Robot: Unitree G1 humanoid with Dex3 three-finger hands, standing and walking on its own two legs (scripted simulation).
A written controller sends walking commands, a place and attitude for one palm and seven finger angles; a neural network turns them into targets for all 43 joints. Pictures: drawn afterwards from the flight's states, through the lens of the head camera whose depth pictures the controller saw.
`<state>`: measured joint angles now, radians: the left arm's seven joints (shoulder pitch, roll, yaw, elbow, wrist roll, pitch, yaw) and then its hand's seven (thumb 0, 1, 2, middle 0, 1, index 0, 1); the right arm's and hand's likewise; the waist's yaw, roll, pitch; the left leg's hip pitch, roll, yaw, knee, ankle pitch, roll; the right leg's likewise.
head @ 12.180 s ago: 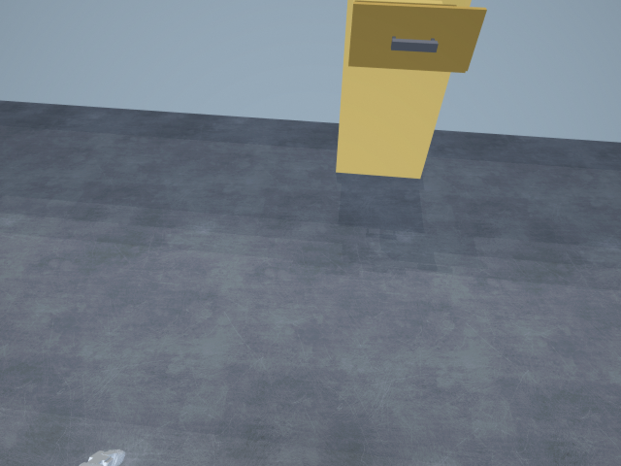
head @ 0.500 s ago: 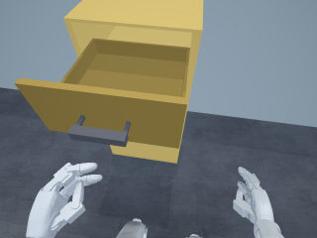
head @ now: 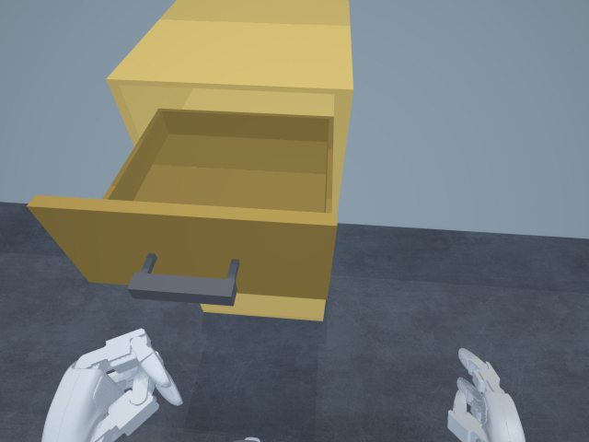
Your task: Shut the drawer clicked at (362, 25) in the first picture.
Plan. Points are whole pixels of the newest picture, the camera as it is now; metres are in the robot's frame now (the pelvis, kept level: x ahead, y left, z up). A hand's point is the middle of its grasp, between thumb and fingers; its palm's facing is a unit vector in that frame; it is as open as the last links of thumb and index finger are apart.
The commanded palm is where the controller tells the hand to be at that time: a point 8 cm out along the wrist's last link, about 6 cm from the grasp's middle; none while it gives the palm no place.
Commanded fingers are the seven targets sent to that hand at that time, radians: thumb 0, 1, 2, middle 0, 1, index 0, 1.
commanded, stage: raise the hand and make a fist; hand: left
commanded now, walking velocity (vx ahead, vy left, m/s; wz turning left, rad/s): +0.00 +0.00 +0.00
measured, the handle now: (188, 275) +0.32 +0.17 +0.06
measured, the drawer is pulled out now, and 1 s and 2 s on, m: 0.30 0.30 0.30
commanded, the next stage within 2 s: bring the fist close to the handle in 0.86 s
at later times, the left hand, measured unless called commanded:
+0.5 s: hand (146, 387) +0.15 +0.14 +0.16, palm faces -0.02 -1.00 -0.08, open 3.3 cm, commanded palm +0.10 +0.19 +0.16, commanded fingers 0.00 0.90 0.90 -1.40 -1.60 -1.40 -1.60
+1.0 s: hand (142, 393) +0.15 +0.14 +0.15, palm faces +0.01 -0.99 -0.11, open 3.3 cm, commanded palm +0.10 +0.20 +0.16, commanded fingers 0.00 0.90 0.90 -1.40 -1.60 -1.40 -1.60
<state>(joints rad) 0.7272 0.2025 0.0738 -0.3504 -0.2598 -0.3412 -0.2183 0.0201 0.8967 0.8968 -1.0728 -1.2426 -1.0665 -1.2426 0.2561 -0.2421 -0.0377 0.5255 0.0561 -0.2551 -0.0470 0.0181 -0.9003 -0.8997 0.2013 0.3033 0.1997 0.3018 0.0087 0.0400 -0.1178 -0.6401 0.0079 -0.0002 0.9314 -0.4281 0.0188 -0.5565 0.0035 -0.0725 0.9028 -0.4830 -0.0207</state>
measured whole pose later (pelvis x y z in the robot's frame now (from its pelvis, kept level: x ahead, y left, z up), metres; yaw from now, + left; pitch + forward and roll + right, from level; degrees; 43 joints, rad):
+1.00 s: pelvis +0.01 -0.02 +0.02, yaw +1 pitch +2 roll -1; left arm 0.74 0.24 0.13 -0.51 -0.28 -0.13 -0.24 0.02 0.89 0.90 -1.40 -1.60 -1.40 -1.60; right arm 0.25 -0.23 0.03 0.55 0.08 -0.35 -0.06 0.02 -0.90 -0.90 0.20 0.30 0.20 0.30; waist 0.05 0.07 -0.12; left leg -0.42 0.02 -0.02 0.78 -0.38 -0.01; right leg -0.34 0.02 -0.09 0.74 -0.44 -0.04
